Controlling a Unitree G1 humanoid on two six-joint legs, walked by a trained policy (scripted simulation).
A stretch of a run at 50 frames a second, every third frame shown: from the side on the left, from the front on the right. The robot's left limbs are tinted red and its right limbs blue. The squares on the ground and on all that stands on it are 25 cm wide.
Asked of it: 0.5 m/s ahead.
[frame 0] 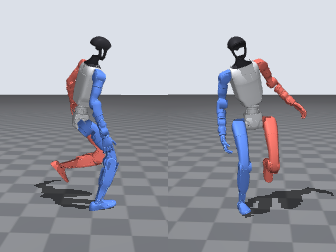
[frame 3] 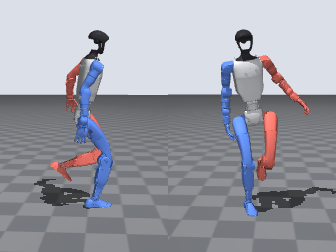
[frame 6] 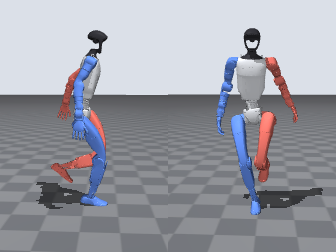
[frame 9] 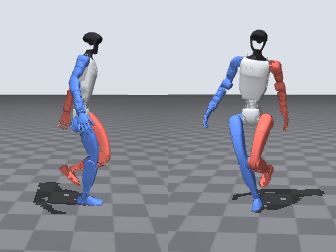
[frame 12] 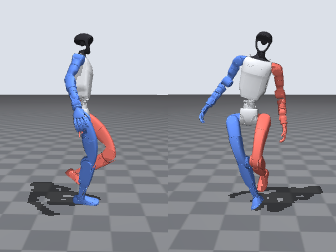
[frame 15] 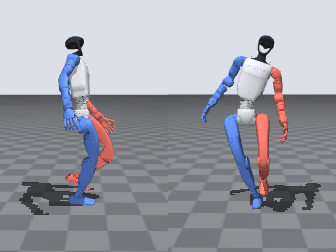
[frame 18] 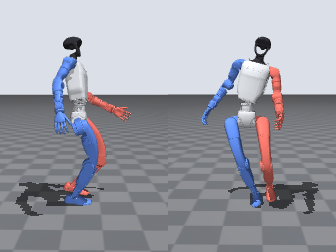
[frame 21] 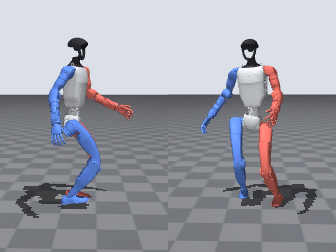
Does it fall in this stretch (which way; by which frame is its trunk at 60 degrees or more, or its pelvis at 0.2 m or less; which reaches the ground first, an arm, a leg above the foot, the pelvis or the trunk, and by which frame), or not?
no
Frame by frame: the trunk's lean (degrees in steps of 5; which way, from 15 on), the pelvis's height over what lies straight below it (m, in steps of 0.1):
0: 20 forward and to its right, 0.7
3: 15 forward and to its right, 0.8
6: 10, 0.8
9: 15 forward and to its left, 0.8
12: 15 to its left, 0.8
15: 20 to its left, 0.8
18: 20 to its left, 0.7
21: 5, 0.7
